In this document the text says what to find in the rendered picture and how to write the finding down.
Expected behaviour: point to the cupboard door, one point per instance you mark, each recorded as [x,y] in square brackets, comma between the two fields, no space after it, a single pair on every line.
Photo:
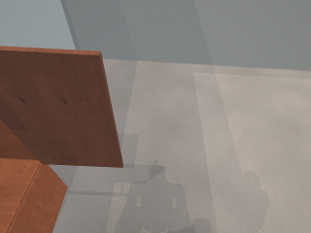
[57,102]

